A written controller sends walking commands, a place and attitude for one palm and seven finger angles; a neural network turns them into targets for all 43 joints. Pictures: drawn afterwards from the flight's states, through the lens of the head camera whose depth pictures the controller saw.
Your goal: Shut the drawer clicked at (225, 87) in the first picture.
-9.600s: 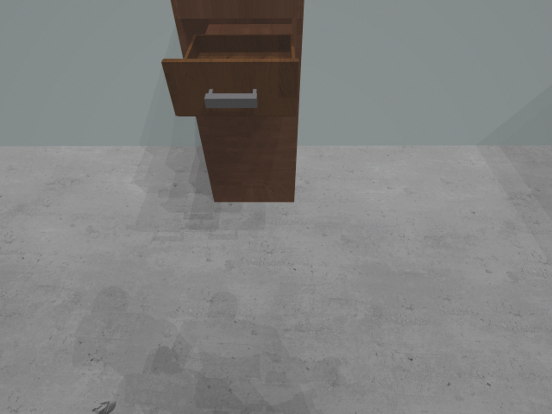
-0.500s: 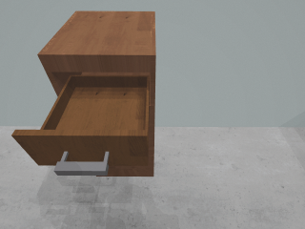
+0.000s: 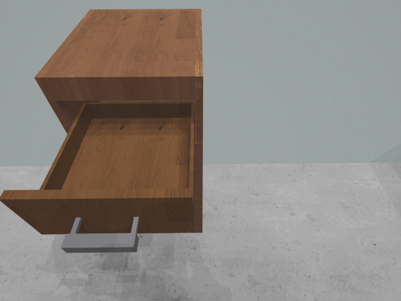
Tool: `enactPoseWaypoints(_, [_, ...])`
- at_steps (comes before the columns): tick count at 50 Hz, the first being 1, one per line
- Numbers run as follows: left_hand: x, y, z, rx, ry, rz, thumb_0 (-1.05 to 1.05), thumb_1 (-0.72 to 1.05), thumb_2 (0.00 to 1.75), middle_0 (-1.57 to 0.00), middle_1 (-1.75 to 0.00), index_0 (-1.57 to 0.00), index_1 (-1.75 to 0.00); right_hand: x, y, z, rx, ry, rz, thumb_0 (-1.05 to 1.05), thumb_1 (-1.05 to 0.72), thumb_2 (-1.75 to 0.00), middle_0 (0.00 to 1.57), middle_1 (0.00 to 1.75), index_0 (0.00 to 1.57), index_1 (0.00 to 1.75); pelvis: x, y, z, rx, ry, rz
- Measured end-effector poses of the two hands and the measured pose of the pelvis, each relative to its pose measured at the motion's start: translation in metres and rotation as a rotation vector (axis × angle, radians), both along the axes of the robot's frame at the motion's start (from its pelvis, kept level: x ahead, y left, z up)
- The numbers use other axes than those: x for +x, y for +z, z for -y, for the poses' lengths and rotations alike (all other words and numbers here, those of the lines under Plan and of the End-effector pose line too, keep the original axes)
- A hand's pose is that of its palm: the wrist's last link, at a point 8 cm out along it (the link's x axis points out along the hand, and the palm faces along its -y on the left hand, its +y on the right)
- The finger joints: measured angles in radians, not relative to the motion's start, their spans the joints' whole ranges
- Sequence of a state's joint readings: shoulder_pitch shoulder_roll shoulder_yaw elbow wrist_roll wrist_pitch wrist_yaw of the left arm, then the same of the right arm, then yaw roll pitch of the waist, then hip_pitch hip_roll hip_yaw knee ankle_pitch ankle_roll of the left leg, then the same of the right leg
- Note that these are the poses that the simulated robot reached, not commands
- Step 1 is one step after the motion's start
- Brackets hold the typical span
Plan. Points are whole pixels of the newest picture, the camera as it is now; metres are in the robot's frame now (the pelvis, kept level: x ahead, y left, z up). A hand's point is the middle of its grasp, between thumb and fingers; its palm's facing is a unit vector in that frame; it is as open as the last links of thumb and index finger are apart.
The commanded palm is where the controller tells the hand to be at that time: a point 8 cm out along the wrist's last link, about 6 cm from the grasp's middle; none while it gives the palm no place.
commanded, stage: come to a stop and stand still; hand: left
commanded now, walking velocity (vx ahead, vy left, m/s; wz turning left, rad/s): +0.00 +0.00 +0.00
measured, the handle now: (104, 232) +0.25 +0.21 +0.00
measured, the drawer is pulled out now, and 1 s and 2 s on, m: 0.29 0.29 0.29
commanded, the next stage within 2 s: look again from close up in 0.90 s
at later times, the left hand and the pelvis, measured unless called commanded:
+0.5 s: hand out of the picture -0.02 +0.14 -0.17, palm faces +0.03 -0.98 -0.19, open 7.4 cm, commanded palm none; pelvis +0.00 -0.03 +0.01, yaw +0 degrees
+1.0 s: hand out of the picture -0.04 +0.11 -0.17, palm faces +0.04 -0.98 -0.18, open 7.4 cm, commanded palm none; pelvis -0.01 -0.04 +0.01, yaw +1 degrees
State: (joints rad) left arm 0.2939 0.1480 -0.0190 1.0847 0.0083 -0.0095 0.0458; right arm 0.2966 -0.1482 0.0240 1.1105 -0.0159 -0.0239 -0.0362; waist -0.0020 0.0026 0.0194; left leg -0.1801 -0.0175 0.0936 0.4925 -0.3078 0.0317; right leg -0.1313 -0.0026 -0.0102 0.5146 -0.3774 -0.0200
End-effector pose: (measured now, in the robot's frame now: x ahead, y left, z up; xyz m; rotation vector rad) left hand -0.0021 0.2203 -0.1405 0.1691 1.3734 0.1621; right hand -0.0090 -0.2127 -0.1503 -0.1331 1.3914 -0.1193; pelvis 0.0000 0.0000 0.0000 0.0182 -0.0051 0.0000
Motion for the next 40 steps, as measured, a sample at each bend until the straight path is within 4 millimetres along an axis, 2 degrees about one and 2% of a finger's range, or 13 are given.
enactPoseWaypoints(8, [0.001,0.0,0.01,-0.005,0.009,0.002,0.01,0.92,0.89,-0.2,-0.3,-0.2,-0.3,0.022,0.005,0.017,-0.022,0.011,0.035,0.01,-0.92,-0.9,0.2,0.3,0.2,0.3,0.005,0.002,0.009,0.002,0.0,0.005])
enactPoseWaypoints(15, [-0.007,0.001,0.022,-0.018,0.016,-0.019,0.01,0.91,0.89,-0.2,-0.3,-0.2,-0.3,0.028,0.008,0.027,-0.03,0.017,0.04,0.01,-0.91,-0.9,0.2,0.3,0.2,0.3,0.006,0.004,0.018,0.002,0.001,0.004])
enactPoseWaypoints(40, [-0.037,0.003,0.05,-0.03,0.035,-0.057,0.01,0.91,0.89,-0.2,-0.3,-0.2,-0.3,-0.007,0.007,0.038,0.001,0.008,-0.032,0.01,-0.91,-0.9,0.2,0.3,0.2,0.3,-0.004,0.007,0.041,0.0,0.008,0.012])
